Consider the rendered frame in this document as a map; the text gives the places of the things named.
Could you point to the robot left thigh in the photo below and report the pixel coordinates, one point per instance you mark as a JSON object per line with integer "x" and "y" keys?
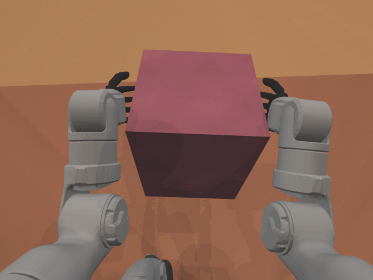
{"x": 146, "y": 269}

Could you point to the right robot forearm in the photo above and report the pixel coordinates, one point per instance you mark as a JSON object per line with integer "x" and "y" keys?
{"x": 304, "y": 128}

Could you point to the left robot hand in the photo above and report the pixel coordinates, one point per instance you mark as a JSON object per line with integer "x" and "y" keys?
{"x": 118, "y": 77}

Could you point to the right robot upper arm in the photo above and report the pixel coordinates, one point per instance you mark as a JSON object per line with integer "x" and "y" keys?
{"x": 302, "y": 236}

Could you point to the carton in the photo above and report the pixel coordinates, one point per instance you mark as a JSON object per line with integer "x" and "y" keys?
{"x": 196, "y": 125}

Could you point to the left robot upper arm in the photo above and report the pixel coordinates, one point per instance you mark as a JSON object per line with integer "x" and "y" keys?
{"x": 90, "y": 225}

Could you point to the left robot forearm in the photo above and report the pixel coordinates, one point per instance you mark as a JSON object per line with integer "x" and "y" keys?
{"x": 93, "y": 120}

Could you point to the right robot hand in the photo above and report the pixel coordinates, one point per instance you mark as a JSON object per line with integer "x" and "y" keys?
{"x": 277, "y": 88}

